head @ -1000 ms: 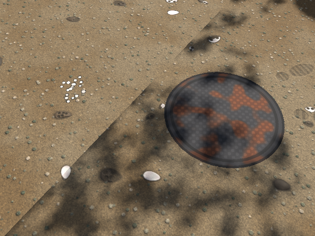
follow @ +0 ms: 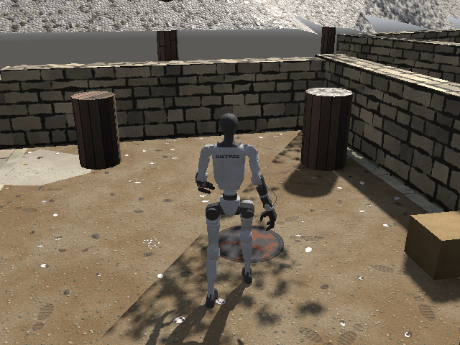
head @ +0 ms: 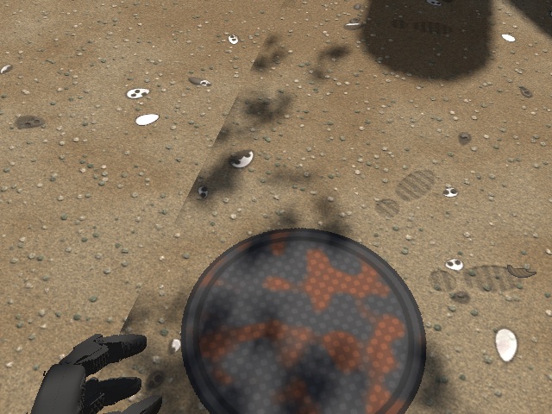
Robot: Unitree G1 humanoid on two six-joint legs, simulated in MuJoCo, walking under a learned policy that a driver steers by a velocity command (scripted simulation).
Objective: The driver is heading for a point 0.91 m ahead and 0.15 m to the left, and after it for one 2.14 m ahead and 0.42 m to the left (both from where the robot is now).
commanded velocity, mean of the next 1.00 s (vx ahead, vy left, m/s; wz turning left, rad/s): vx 0.50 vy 0.00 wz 0.26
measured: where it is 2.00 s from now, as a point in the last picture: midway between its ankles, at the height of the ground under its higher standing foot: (172, 258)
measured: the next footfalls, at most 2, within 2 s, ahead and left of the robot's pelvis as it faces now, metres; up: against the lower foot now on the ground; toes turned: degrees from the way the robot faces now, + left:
right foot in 0.02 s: +0.17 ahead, -0.13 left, +0.00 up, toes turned +3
left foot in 0.52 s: +0.40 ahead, +0.19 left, +0.00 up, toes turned +21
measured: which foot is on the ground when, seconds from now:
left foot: down 0.00-0.04, up 0.06-0.50, down 0.52-1.00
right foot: up 0.00-0.00, down 0.02-0.54, up 0.56-1.00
